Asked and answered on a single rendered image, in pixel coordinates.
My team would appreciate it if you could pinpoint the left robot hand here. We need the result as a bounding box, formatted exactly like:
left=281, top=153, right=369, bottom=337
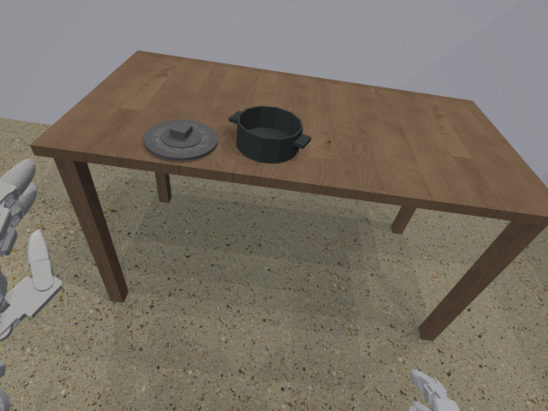
left=0, top=158, right=62, bottom=342

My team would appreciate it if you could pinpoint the table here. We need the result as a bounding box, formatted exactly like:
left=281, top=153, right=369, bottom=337
left=30, top=51, right=548, bottom=341

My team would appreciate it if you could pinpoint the pot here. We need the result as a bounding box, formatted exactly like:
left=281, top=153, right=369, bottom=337
left=229, top=106, right=312, bottom=164

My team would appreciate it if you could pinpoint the knob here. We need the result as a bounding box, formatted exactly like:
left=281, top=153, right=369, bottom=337
left=170, top=122, right=193, bottom=140

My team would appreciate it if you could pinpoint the lid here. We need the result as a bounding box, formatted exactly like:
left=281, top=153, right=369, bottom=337
left=144, top=119, right=217, bottom=161

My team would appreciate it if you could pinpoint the right robot hand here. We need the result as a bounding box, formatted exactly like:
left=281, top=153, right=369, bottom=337
left=409, top=369, right=461, bottom=411

